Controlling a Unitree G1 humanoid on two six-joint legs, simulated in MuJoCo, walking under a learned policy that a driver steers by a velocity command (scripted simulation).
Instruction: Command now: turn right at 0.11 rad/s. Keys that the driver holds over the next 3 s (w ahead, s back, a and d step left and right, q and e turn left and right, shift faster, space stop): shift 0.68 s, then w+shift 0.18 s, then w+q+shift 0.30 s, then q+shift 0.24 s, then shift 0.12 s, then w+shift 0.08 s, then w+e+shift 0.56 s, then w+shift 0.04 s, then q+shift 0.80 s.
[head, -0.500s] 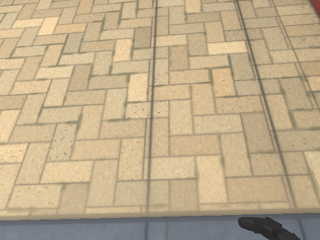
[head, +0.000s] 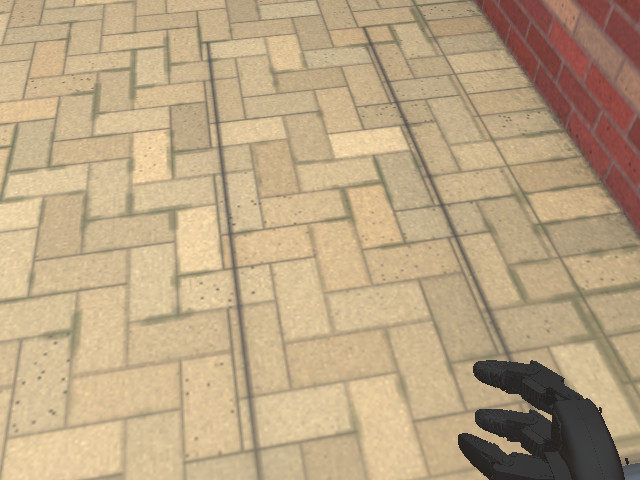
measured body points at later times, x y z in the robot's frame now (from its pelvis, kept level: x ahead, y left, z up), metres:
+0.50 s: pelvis +0.09 -0.04 +0.06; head +0.08 -0.06 +0.51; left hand +0.23 +0.20 -0.03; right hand +0.23 -0.29 -0.04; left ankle +0.02 +0.15 -0.58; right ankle +0.14 -0.16 -0.61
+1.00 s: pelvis +0.24 -0.05 +0.14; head +0.23 -0.03 +0.59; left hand +0.42 +0.19 +0.05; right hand +0.24 -0.30 +0.02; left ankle +0.17 +0.05 -0.61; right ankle +0.25 -0.19 -0.51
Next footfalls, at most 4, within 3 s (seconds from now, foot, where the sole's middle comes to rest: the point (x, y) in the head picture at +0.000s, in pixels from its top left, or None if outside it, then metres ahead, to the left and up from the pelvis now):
0.44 right None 0.18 -0.16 -0.64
0.82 left None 0.21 0.06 -0.64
1.20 right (450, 451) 0.51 -0.21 -0.64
1.58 left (269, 365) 0.69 0.13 -0.64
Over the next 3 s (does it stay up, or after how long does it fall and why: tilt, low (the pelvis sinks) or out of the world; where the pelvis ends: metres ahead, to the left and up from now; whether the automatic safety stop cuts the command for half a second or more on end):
stays up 1.37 0.10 0.13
